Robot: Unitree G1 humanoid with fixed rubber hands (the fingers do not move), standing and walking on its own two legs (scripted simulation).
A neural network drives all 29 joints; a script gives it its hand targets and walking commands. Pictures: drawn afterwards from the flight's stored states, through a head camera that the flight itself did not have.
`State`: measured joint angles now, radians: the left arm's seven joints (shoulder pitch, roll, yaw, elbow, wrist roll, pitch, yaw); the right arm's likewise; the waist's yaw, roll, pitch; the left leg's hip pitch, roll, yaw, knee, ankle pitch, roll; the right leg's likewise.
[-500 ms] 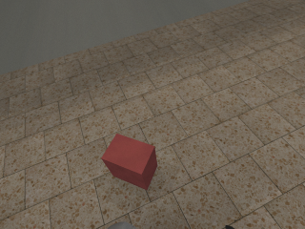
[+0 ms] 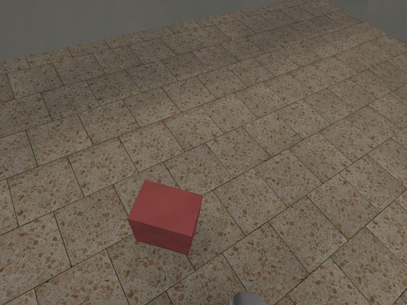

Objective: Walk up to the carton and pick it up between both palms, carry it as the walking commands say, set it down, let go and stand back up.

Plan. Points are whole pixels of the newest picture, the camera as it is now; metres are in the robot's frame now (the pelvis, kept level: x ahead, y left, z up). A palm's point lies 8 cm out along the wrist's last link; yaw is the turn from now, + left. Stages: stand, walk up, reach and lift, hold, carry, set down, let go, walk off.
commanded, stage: walk up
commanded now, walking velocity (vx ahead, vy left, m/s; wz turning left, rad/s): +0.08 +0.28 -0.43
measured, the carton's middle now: (167, 219) +0.51 +0.10 -0.61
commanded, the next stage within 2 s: none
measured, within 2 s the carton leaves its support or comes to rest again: neither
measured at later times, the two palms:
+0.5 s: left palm out of the picture +0.05 +0.38 -0.14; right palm out of the picture +0.07 -0.11 -0.13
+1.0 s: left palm (2, 264) +0.22 +0.40 -0.11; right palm out of the picture +0.04 -0.04 -0.14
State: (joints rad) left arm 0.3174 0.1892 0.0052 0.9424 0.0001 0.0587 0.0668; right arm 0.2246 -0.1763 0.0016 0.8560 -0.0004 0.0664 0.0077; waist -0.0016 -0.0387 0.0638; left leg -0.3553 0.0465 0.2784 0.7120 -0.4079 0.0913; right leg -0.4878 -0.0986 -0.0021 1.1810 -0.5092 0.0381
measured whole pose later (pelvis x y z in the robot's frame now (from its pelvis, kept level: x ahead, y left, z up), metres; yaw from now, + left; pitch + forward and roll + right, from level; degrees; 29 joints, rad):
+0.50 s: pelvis +0.01 +0.14 -0.01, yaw -9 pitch -1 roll +1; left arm 0.33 0.20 0.01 0.98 0.00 0.05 0.07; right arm 0.19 -0.22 0.00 0.81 0.00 0.08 0.03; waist 0.00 0.01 0.05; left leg -0.36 0.06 0.09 0.77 -0.46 0.06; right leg -0.32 -0.23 -0.01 0.75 -0.40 0.12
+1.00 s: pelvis +0.08 +0.18 +0.01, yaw -12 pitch -1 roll +2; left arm 0.17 0.20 0.01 0.92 0.00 0.01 0.03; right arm 0.34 -0.17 0.00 0.91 0.00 0.05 -0.02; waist 0.00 0.00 0.07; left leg -0.31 0.02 0.19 0.99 -0.53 0.04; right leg -0.33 -0.08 -0.05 0.68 -0.33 0.00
